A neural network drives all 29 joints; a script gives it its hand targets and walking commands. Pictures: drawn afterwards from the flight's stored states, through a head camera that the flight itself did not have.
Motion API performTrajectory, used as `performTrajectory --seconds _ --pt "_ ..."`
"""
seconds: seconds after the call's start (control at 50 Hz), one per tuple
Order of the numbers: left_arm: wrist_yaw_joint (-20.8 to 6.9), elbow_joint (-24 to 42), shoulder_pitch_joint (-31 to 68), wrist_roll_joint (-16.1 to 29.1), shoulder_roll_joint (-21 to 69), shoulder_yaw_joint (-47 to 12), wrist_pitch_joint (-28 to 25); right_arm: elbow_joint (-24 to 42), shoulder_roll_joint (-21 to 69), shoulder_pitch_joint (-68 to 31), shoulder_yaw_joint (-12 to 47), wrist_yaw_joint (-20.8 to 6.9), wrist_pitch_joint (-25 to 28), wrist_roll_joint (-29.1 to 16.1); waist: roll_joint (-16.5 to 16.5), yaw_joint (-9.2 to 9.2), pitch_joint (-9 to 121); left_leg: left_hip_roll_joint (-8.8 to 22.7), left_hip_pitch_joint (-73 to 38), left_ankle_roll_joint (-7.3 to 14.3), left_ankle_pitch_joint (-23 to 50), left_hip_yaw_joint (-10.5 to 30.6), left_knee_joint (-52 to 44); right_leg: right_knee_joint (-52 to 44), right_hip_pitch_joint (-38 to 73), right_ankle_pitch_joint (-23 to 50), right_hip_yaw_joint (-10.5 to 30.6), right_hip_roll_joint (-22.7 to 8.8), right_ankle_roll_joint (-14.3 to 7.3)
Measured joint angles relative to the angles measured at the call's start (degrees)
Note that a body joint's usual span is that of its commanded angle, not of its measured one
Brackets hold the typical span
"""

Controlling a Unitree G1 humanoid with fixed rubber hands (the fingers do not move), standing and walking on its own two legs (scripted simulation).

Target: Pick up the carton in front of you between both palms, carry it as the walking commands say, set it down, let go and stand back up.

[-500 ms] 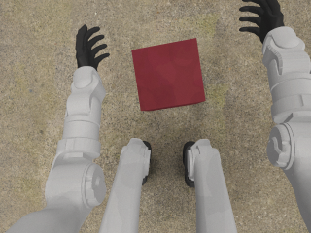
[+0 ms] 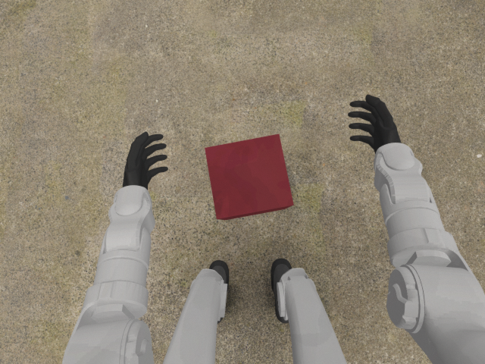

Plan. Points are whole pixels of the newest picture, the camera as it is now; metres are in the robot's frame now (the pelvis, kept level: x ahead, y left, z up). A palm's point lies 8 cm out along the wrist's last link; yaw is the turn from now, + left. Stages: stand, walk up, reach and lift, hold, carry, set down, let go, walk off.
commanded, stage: let go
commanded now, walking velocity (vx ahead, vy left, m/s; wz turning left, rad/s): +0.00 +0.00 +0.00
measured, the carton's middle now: (249, 182) +0.44 +0.02 -0.55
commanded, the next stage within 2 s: stand in 1.10 s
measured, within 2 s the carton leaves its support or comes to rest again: neither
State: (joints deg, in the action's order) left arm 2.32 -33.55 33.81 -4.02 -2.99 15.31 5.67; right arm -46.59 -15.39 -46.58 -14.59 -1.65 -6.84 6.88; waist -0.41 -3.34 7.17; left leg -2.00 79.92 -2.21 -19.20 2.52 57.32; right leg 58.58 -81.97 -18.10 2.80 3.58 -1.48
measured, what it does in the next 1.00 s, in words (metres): rises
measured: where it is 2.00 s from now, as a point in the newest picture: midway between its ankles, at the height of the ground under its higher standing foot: (249, 301)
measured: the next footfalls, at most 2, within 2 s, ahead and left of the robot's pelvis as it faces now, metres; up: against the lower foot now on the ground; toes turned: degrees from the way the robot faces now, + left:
none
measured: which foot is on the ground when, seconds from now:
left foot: down 0.00-1.00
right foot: down 0.00-1.00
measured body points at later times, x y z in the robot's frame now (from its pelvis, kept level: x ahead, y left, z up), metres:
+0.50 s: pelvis +0.07 +0.03 +0.09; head +0.16 +0.01 +0.53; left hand +0.26 +0.26 +0.01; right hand +0.30 -0.20 +0.00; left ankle +0.04 +0.14 -0.64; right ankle +0.05 -0.09 -0.64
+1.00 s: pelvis +0.07 +0.02 +0.10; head +0.08 +0.02 +0.55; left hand +0.25 +0.26 +0.03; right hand +0.23 -0.21 +0.02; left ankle +0.05 +0.14 -0.64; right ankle +0.05 -0.09 -0.64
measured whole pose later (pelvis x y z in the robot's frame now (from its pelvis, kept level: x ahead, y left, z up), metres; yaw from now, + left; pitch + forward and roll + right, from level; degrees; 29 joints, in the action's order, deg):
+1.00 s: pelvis +0.07 +0.02 +0.10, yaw +0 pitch -5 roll +0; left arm -2.8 -23.0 -12.1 -1.4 -12.1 1.7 10.1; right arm -25.4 -12.3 13.2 -2.3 -3.2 -6.1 -0.2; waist 0.6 0.1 -5.5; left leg -1.9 5.0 0.7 -16.9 3.7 26.6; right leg 25.6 -5.4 -15.5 3.1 2.0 -0.3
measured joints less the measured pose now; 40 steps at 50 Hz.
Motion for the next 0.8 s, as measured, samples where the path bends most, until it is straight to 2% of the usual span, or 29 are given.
performTrajectory --seconds 0.1,0.24,0.42,0.54,0.66,0.8 --pt "-3.27 2.26 -10.11 -0.17 -2.91 -3.81 -1.01 6.67 2.75 13.5 1.25 2.06 1.16 -1.59 0.75 -0.04 -1.4 0.46 -10.41 0.68 0.49 0.13 -5.35 -6.33 10.9 0.89 0.16 0.16 0.32" --pt "-5.93 2.84 -21.77 2.92 -6.02 -7.93 -2.97 10.7 2.52 27.09 4.52 1.49 3.81 -4.17 2.31 -0.03 -3.44 0.2 -25.81 1.79 1.01 0.03 -12.46 -14.12 26.78 1.46 0.61 -0.49 1.04" --pt "-5.69 6.2 -37.12 5.5 -7.02 -12.28 -5.39 13.32 2.9 42.45 7.49 0.65 6.8 -5.76 2.74 -0.07 -5.01 -0.36 -44.77 2.73 1.08 0.52 -20.64 -22.63 46.19 1.25 0.52 -1.51 1.48" --pt "-5.73 8.77 -45.05 5.8 -8.08 -13.8 -5.37 16.0 3.41 51.37 9.34 0.25 7.19 -6.22 2.43 0.55 -6.59 -0.41 -57.58 2.95 2.28 1.14 -27.44 -29.55 59.22 2.32 0.19 -1.95 1.5" --pt "-6.01 8.98 -47.79 5.38 -9.34 -14.1 -3.66 18.39 3.34 57.38 10.97 -0.69 5.51 -6.52 1.29 1.93 -8.03 -0.23 -66.94 2.96 3.16 1.48 -31.82 -33.77 68.56 3.07 0.01 -2.01 1.35" --pt "-6.09 8.61 -46.54 3.94 -9.43 -13.64 -0.72 20.83 2.93 60.3 12.04 -2.22 2.34 -7.09 0.37 3.24 -10.07 0.23 -72.63 2.84 3.05 1.15 -32.71 -34.86 74.19 3.27 0.36 -1.61 1.14"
